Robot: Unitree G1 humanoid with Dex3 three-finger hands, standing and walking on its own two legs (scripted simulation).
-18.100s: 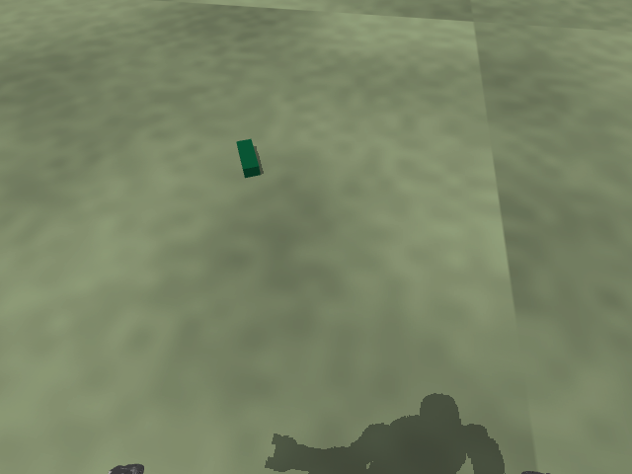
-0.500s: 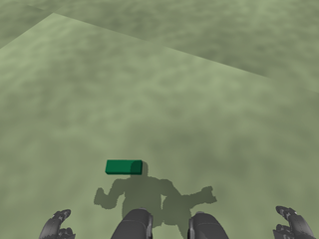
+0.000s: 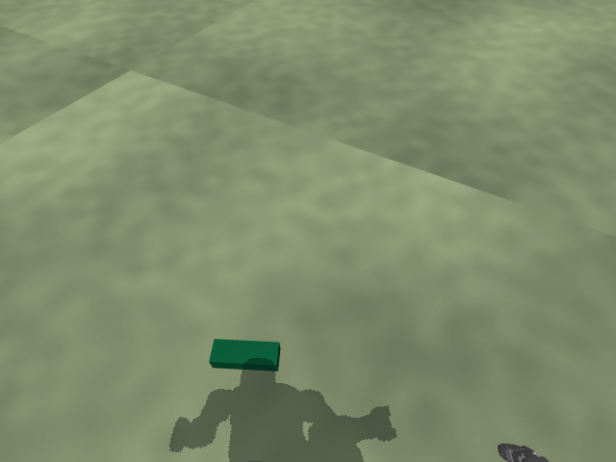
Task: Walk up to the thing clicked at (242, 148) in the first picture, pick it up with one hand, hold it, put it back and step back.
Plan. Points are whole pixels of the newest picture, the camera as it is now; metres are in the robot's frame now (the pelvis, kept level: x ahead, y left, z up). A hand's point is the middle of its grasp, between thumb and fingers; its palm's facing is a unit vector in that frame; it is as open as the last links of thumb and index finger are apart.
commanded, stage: walk up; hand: left
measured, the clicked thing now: (245, 355) +0.50 +0.25 -0.74
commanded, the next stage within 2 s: stand in 1.24 s
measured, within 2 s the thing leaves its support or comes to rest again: neither
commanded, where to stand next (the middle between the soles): +0.10 -0.01 m, yaw -1 degrees
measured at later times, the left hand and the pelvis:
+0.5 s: hand (165, 459) +0.13 +0.23 -0.14, palm faces -0.01 -0.94 -0.33, open 7.4 cm; pelvis +0.02 -0.02 +0.01, yaw +0 degrees
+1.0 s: hand out of the picture +0.11 +0.24 -0.14, palm faces -0.02 -0.94 -0.33, open 7.4 cm; pelvis +0.01 -0.01 +0.01, yaw -1 degrees
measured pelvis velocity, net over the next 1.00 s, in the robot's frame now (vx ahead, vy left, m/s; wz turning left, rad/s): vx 0.01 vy -0.01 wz -0.02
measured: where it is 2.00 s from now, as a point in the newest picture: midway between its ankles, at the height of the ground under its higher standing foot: outside the picture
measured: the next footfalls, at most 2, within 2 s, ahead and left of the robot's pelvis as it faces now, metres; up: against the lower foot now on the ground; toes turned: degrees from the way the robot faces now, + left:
none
